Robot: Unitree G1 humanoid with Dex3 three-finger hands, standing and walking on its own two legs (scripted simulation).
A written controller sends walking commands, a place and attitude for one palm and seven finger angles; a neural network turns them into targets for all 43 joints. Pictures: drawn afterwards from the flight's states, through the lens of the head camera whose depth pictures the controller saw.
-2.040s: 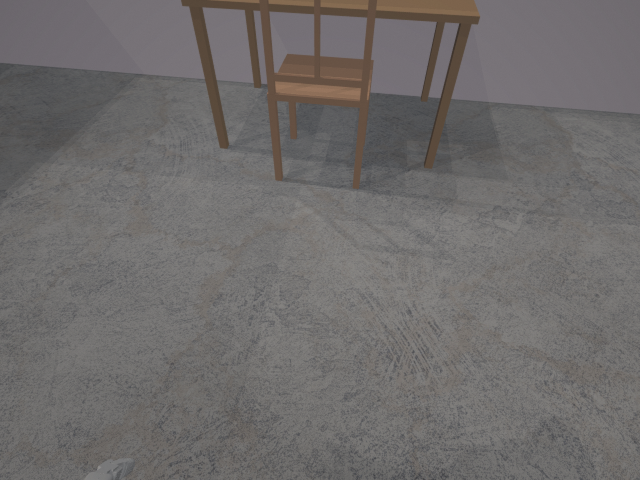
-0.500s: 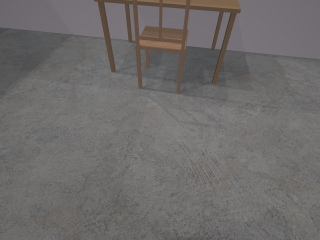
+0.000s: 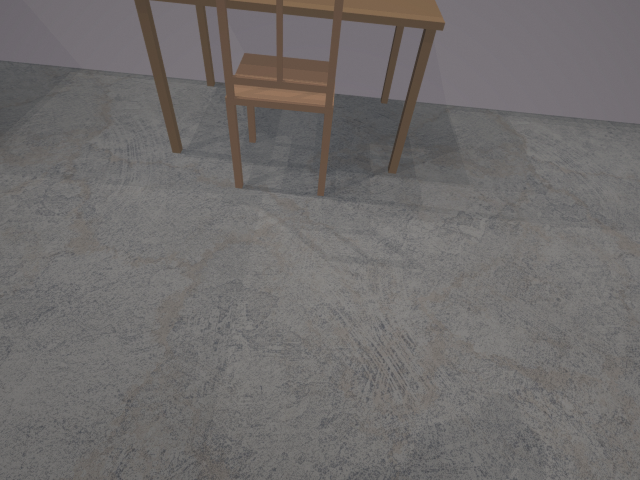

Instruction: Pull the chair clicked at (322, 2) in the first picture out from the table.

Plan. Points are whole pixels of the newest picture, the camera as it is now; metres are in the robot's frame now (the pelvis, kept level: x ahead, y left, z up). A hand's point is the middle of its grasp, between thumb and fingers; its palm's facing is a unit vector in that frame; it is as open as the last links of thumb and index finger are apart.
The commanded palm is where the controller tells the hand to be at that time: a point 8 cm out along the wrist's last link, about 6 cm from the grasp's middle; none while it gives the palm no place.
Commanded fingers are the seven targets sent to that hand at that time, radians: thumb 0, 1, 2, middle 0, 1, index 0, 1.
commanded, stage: walk to a spot facing it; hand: left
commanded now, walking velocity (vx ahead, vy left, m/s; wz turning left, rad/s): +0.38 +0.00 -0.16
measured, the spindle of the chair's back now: (279, 32) +1.46 +0.17 -0.05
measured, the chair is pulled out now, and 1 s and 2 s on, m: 0.00 0.00 0.00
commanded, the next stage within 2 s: turn to face it in 1.32 s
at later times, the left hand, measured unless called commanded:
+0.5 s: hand (223, 397) +0.28 +0.15 -0.17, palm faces -0.06 -0.98 -0.18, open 7.2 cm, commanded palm none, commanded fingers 0.00 0.90 0.90 -0.20 -0.30 -0.20 -0.30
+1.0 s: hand (214, 281) +0.50 +0.21 -0.16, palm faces -0.09 -0.98 -0.16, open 7.3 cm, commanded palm none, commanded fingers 0.00 0.90 0.90 -0.20 -0.30 -0.20 -0.30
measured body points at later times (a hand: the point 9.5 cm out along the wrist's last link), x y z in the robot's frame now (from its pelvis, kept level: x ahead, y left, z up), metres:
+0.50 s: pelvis +0.22 -0.03 +0.00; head +0.23 -0.01 +0.45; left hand +0.28 +0.21 -0.16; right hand +0.22 -0.25 -0.15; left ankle +0.26 +0.12 -0.66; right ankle +0.24 -0.10 -0.73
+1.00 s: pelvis +0.44 +0.03 +0.02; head +0.46 +0.05 +0.46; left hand +0.50 +0.26 -0.15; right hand +0.39 -0.19 -0.13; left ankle +0.41 +0.12 -0.73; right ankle +0.46 -0.13 -0.64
